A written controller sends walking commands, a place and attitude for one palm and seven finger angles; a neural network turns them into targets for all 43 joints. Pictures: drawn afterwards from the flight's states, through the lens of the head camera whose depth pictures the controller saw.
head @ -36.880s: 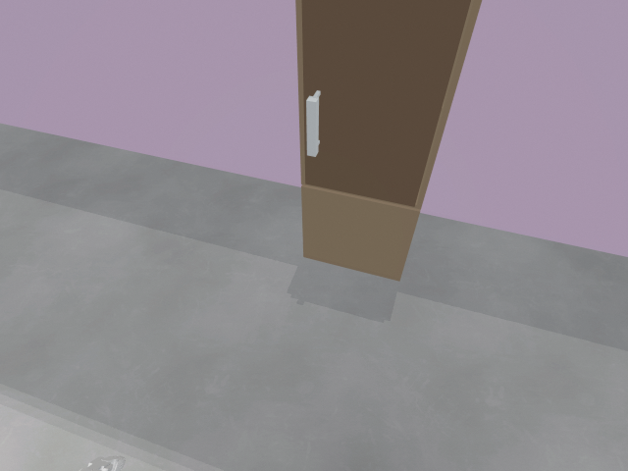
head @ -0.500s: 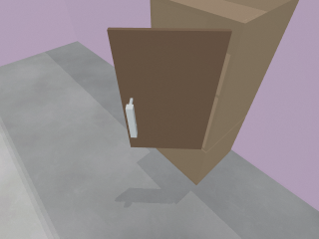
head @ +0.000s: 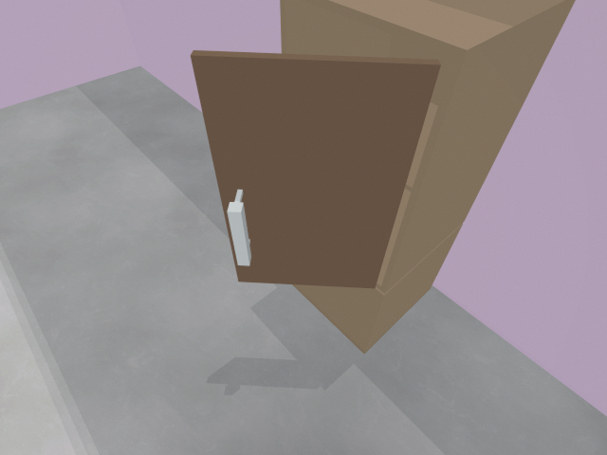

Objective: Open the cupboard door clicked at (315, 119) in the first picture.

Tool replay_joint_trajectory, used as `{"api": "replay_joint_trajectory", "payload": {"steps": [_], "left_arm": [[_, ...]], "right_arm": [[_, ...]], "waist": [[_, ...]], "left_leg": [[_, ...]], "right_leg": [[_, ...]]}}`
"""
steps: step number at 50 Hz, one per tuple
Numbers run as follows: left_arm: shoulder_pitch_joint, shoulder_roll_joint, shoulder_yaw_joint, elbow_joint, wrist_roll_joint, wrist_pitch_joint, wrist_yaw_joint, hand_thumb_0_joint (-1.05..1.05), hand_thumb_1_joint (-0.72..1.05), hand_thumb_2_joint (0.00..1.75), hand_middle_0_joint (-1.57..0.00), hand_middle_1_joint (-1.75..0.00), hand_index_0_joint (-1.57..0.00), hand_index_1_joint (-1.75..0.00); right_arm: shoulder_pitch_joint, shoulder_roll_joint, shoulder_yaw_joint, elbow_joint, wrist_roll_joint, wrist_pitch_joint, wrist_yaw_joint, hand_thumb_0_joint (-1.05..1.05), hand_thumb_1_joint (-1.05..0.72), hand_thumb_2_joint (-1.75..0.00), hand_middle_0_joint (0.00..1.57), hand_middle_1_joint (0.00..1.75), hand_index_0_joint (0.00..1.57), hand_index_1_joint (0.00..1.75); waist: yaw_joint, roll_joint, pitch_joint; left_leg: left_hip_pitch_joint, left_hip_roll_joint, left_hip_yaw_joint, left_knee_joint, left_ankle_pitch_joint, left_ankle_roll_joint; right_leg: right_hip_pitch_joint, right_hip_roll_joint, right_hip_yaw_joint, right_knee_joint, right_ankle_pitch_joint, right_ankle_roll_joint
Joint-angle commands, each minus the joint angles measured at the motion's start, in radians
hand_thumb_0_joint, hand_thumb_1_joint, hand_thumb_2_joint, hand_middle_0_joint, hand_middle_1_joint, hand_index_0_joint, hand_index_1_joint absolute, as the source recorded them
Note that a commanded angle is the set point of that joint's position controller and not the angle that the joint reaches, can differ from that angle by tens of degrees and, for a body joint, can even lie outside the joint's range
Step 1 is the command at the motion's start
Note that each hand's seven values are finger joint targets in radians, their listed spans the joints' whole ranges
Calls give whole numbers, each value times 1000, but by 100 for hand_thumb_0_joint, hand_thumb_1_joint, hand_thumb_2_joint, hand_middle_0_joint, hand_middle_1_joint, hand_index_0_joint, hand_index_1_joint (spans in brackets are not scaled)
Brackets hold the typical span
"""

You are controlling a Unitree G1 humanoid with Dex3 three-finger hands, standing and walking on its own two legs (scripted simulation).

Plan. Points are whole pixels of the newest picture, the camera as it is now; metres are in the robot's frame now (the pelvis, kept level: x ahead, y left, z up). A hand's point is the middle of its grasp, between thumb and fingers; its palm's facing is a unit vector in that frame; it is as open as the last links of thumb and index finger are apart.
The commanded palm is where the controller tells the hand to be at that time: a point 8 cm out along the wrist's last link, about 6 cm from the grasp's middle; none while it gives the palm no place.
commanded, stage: look again from close up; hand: left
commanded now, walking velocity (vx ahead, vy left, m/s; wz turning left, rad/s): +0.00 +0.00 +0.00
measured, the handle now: (242, 228) +0.56 +0.16 -0.10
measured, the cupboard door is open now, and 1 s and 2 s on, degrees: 45 45 45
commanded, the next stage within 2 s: raise the hand with hooked fingers in 0.16 s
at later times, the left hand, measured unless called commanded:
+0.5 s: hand (186, 374) +0.23 +0.17 -0.02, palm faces +0.18 -0.98 -0.02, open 7.7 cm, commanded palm +0.14 +0.23 -0.07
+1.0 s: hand (175, 403) +0.21 +0.19 -0.08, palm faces -0.01 -1.00 -0.04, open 10.5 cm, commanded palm +0.17 +0.25 -0.07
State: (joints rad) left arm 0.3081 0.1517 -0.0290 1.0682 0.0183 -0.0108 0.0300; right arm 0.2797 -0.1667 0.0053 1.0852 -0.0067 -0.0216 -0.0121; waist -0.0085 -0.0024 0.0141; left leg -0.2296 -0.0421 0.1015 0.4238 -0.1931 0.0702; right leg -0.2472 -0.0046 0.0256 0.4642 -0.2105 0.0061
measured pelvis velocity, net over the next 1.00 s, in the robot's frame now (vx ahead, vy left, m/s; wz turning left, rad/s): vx -0.01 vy -0.05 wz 0.07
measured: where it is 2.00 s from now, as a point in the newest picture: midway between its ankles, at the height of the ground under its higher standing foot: outside the picture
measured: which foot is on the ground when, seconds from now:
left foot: down 0.00-1.00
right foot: down 0.00-1.00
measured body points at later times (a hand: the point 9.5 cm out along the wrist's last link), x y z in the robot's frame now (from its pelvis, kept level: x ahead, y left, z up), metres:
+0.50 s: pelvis +0.02 -0.02 -0.04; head +0.04 -0.02 +0.41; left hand +0.21 +0.23 -0.02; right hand +0.18 -0.28 -0.12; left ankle +0.03 +0.07 -0.74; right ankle +0.03 -0.12 -0.74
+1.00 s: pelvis -0.01 -0.05 -0.12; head +0.08 -0.04 +0.32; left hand +0.20 +0.25 -0.07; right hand +0.19 -0.26 -0.21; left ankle +0.03 +0.07 -0.74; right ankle +0.02 -0.12 -0.74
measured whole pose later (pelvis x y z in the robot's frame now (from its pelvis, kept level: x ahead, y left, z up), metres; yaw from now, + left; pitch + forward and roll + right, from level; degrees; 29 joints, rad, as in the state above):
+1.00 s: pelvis -0.01 -0.05 -0.12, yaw +4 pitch +18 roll -2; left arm 0.26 0.31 0.31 0.18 -0.38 -0.39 -0.52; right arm 0.19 -0.20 0.02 0.60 0.04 -0.21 -0.05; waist 0.01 0.04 -0.15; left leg -1.07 0.02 -0.03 1.29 -0.54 0.00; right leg -1.02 0.03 -0.12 1.25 -0.56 -0.07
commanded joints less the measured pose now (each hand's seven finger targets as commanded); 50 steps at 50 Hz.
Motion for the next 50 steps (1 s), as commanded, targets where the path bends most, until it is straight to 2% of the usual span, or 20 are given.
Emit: {"api": "replay_joint_trajectory", "payload": {"steps": [1, 12, 13, 14, 15, 16, 17, 18, 20, 21, 23, 25, 26, 29, 31, 36, 38, 41, 46, 50], "left_arm": [[40, 106, 25, -29, -3, -22, 8, 0, 90, 90, -20, -30, -20, -30], [18, 119, 26, -26, -6, -21, 10, 0, 90, 90, -20, -30, -20, -30], [90, 122, 27, 15, 4, -23, 45, 0, 90, 90, -20, -30, -20, -30], [-663, 412, 245, -1507, -198, -227, 44, 0, 88, 89, -20, -32, -20, -32], [-201, 311, 202, -1262, -130, -196, 67, 0, 85, 88, -20, -33, -20, -33], [91, 84, 70, -1058, -166, -80, 79, 0, 83, 87, -21, -34, -21, -34], [13, 5, 37, -1027, -195, -93, 61, 0, 81, 86, -21, -36, -21, -36], [-54, 51, 84, -1014, -204, -155, 42, 0, 78, 85, -21, -37, -21, -37], [143, 25, 143, -810, -227, -293, -42, 0, 74, 83, -21, -40, -21, -40], [277, 13, 160, -743, -238, -366, -104, 0, 71, 82, -21, -42, -21, -42], [342, 30, 199, -775, -267, -532, -234, 0, 67, 80, -22, -45, -22, -45], [296, 79, 215, -804, -271, -674, -363, 0, 62, 78, -22, -48, -22, -48], [276, 154, 271, -790, -268, -716, -421, 0, 60, 77, -22, -50, -22, -50], [191, 200, 345, -952, -350, -674, -485, 0, 53, 74, -23, -54, -23, -54], [83, 235, 380, -1100, -400, -640, -479, 0, 48, 72, -23, -57, -23, -57], [-81, 263, 332, -1324, -372, -631, -459, 0, 36, 67, -24, -64, -24, -64], [-53, 258, 326, -1249, -361, -602, -483, 0, 32, 65, -24, -68, -24, -68], [-54, 276, 355, -1115, -389, -526, -536, 0, 25, 62, -25, -72, -25, -72], [-15, 348, 484, -1041, -438, -431, -555, 0, 13, 57, -25, -80, -25, -80], [-42, 320, 466, -1049, -441, -463, -529, 0, 4, 53, -26, -86, -26, -86]], "right_arm": [[33, -102, -18, -26, -2, -22, -8, 0, -90, -90, 20, 30, 20, 30], [20, -107, -13, -4, -2, -24, -14, 0, -90, -90, 20, 30, 20, 30], [-68, -135, -19, -70, 8, -17, -7, 0, -90, -90, 20, 30, 20, 30], [-34, -281, -48, -438, 58, -149, -46, 0, -90, -90, 20, 30, 20, 30], [-121, -203, -22, -392, 53, -241, -81, 0, -90, -90, 20, 30, 20, 30], [-119, -162, -24, -386, 59, -266, -70, 0, -90, -90, 20, 30, 20, 30], [-78, -185, -26, -372, 56, -273, -60, 0, -90, -90, 20, 30, 20, 30], [-95, -215, -47, -419, 43, -284, -53, 0, -90, -90, 20, 30, 20, 30], [-106, -222, -72, -457, 17, -284, -34, 0, -90, -90, 20, 30, 20, 30], [-128, -213, -82, -491, 17, -289, -15, 0, -90, -90, 20, 30, 20, 30], [-153, -210, -103, -545, 9, -288, 12, 0, -90, -90, 20, 30, 20, 30], [-180, -213, -115, -600, 9, -293, 33, 0, -90, -90, 20, 30, 20, 30], [-168, -217, -123, -611, 13, -289, 42, 0, -90, -90, 20, 30, 20, 30], [-192, -216, -120, -706, 30, -272, 24, 0, -90, -90, 20, 30, 20, 30], [-163, -210, -112, -720, 30, -259, 4, 0, -90, -90, 20, 30, 20, 30], [-110, -200, -93, -686, 23, -248, -39, 0, -90, -90, 20, 30, 20, 30], [-110, -198, -91, -656, 29, -249, -50, 0, -90, -90, 20, 30, 20, 30], [-119, -207, -81, -639, 41, -252, -60, 0, -90, -90, 20, 30, 20, 30], [-145, -198, -75, -656, 49, -249, -60, 0, -90, -90, 20, 30, 20, 30], [-131, -193, -74, -652, 48, -262, -53, 0, -90, -90, 20, 30, 20, 30]], "waist": [[6, -15, 27], [6, -15, 15], [42, -8, 53], [-90, 97, -448], [24, 218, -399], [-4, 204, -218], [-54, 72, -45], [-64, 26, 40], [-23, -183, 25], [30, -161, -23], [68, -194, -145], [61, -116, -216], [64, -60, -241], [80, 6, -391], [57, 27, -440], [-25, 74, -429], [-38, 73, -407], [-29, 35, -399], [36, -12, -489], [28, -26, -467]], "left_leg": [[7, 151, -162, -117, -28, -21], [56, 155, -145, -103, 88, -26], [6, 180, -103, 68, 85, -55], [228, 36, -132, -25, 138, -55], [255, 84, -122, -27, 195, -64], [112, 95, -153, -48, 102, -100], [23, 87, -166, -20, -1, -82], [-67, 72, -179, 43, -81, -69], [-237, 56, -164, 186, -123, -72], [-288, 38, -136, 259, -81, -79], [-397, 27, -111, 398, -19, -89], [-496, 13, -104, 522, -3, -87], [-521, 13, -106, 578, 18, -85], [-585, 4, -76, 648, -12, -64], [-610, 14, -103, 690, -24, -57], [-629, 47, -129, 774, -13, -33], [-653, 54, -133, 781, -36, -30], [-707, 52, -141, 794, -67, -29], [-750, 47, -144, 767, -69, -37], [-748, 47, -142, 732, -101, -36]], "right_leg": [[-2, -87, 93, -88, 37, -49], [29, -88, 94, -91, 107, -46], [10, -130, 82, -99, 159, -27], [93, -16, -12, -8, 176, -39], [44, 6, -47, 61, 54, -60], [-51, -6, -99, 71, -55, -43], [-135, 2, -117, 66, -58, -29], [-209, 3, -125, 64, -83, -25], [-346, 13, -151, 157, -164, -27], [-363, 9, -139, 216, -156, -38], [-408, 12, -118, 367, -75, -45], [-461, 5, -75, 480, -7, -48], [-474, 1, -40, 527, 33, -55], [-474, 1, 12, 574, -12, -40], [-466, 8, 52, 573, -8, -27], [-519, 12, 80, 565, 34, -12], [-550, 11, 70, 551, 9, -8], [-537, 11, 83, 537, -55, 3], [-419, -18, 108, 518, -73, 21], [-464, -16, 78, 512, -148, 13]]}}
